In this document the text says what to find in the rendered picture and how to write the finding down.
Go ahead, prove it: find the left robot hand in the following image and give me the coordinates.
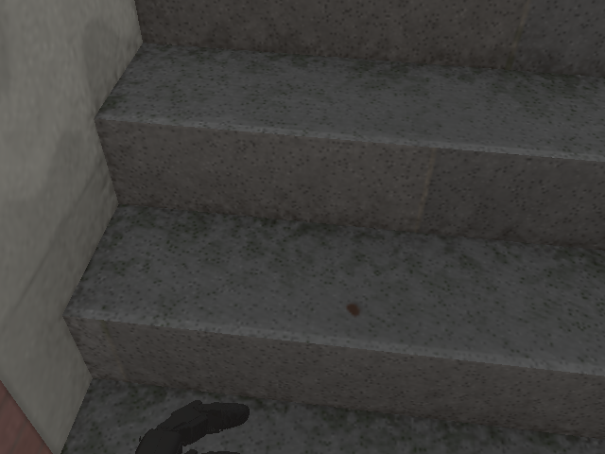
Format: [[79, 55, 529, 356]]
[[135, 400, 250, 454]]

